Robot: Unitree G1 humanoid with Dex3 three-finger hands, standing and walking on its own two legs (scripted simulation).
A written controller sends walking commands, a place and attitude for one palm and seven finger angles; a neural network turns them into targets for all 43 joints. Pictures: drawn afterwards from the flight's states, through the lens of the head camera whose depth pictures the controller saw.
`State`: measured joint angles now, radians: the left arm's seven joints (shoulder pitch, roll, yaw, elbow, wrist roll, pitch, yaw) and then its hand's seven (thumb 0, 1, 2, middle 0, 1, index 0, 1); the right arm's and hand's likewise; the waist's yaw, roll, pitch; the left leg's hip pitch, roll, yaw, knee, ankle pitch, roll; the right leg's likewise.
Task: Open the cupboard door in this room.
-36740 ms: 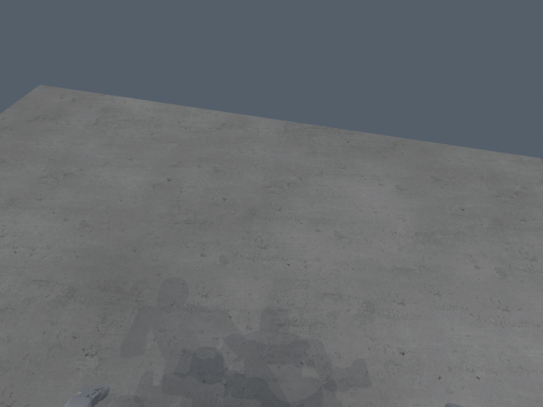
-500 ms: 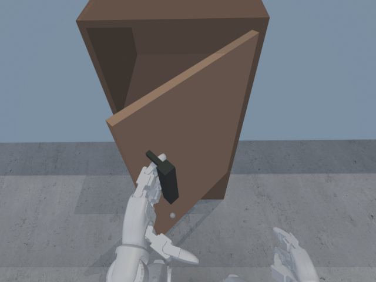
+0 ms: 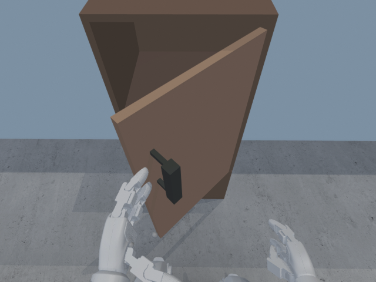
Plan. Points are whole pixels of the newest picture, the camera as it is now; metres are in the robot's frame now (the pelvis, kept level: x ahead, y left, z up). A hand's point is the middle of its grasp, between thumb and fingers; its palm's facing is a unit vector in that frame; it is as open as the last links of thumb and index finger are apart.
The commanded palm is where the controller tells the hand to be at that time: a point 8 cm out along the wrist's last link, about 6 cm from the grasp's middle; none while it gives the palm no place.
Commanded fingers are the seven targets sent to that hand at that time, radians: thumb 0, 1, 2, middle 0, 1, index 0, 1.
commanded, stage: slide the hand sideways off the handle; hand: left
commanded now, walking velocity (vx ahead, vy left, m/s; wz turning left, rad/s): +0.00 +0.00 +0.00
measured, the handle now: (165, 176) +0.31 +0.07 +0.07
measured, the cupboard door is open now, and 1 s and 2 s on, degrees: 45 45 45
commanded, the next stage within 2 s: draw the hand back to the body in 0.42 s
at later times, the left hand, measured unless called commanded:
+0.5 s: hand (128, 257) +0.17 +0.11 +0.07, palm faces +0.02 -1.00 +0.01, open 16.3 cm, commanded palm +0.14 +0.16 +0.07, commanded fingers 0.00 -0.50 0.30 -0.15 -0.30 -0.15 -0.30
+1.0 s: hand (86, 242) +0.17 +0.16 +0.13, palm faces +0.03 -1.00 -0.05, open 16.2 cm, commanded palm +0.14 +0.22 +0.15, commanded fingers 0.00 -0.32 0.38 -0.16 -0.30 -0.16 -0.30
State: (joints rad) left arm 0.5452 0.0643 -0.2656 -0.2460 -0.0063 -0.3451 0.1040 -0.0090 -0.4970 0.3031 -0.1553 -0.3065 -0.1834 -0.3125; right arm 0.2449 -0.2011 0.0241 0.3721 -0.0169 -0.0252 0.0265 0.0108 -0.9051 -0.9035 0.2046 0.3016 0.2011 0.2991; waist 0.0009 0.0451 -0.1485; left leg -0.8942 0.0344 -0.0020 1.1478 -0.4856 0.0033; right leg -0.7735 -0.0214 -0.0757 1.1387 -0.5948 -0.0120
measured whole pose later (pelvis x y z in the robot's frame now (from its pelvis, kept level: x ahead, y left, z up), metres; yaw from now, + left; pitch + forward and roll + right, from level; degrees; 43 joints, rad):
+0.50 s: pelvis +0.00 -0.01 -0.01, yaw +1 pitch +14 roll -2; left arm 0.70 0.13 -0.09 -0.32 -0.15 -0.39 -0.08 -0.01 -0.50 0.30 -0.15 -0.30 -0.15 -0.30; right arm 0.24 -0.21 -0.01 0.40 0.01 -0.04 -0.02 0.01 -0.91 -0.90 0.20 0.30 0.20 0.30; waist 0.02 0.05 -0.16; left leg -0.94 0.04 -0.03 1.20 -0.50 -0.02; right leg -0.81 -0.01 -0.10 1.19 -0.62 -0.03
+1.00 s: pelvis +0.01 +0.00 +0.03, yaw +1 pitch +8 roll -2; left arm 0.69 0.22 0.06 -0.43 -0.26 -0.23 -0.14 -0.01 -0.49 0.31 -0.15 -0.30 -0.15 -0.30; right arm 0.28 -0.22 0.01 0.42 0.04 -0.07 -0.06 0.01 -0.90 -0.90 0.20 0.30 0.20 0.30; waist 0.02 0.07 -0.15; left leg -0.72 0.04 -0.02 1.02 -0.45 0.00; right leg -0.58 0.00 -0.10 0.98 -0.54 -0.01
